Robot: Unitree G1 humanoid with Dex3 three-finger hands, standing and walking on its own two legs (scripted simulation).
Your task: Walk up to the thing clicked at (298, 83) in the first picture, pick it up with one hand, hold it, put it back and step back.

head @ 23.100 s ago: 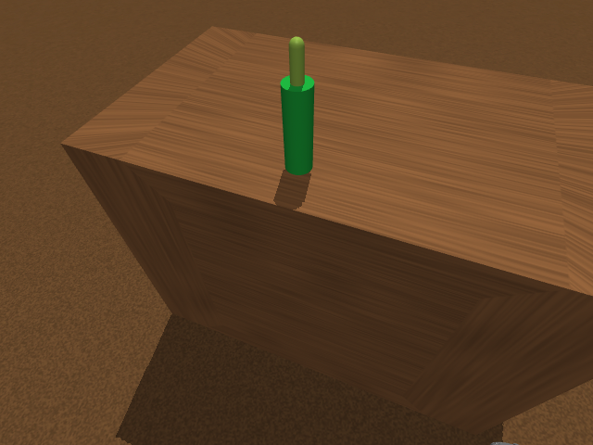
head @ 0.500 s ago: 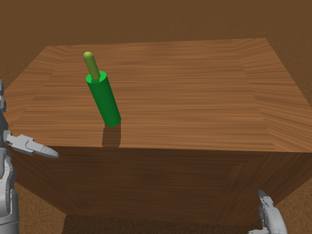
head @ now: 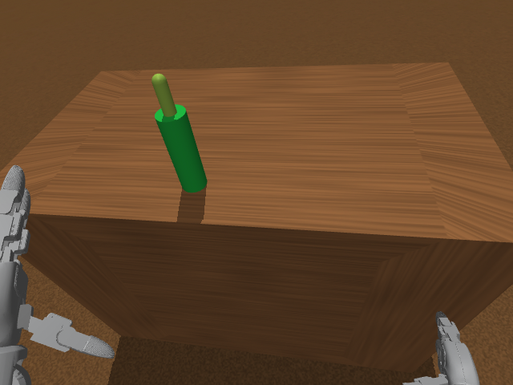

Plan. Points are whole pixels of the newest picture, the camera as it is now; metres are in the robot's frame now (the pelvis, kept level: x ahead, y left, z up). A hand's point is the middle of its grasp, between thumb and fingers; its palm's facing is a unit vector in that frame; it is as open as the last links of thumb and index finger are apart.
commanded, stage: sink last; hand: left
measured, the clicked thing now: (178, 137) +0.48 +0.18 +0.15
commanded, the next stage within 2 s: home in 0.12 s
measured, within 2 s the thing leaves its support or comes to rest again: neither
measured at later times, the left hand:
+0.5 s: hand (94, 292) +0.20 +0.24 +0.12, palm faces +0.29 -0.89 -0.36, open 17.3 cm
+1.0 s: hand (179, 347) +0.19 +0.19 -0.09, palm faces +0.07 -0.97 -0.21, open 17.4 cm
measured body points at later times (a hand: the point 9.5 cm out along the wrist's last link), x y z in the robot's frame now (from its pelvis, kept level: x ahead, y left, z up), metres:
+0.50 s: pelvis +0.00 +0.01 +0.01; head +0.01 -0.01 +0.45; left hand +0.18 +0.28 +0.14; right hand +0.17 -0.22 -0.08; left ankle +0.03 +0.15 -0.73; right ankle +0.02 -0.11 -0.73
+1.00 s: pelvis +0.02 +0.01 +0.00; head +0.05 +0.02 +0.45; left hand +0.19 +0.24 -0.07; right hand +0.17 -0.23 -0.10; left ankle +0.03 +0.15 -0.73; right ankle +0.02 -0.11 -0.73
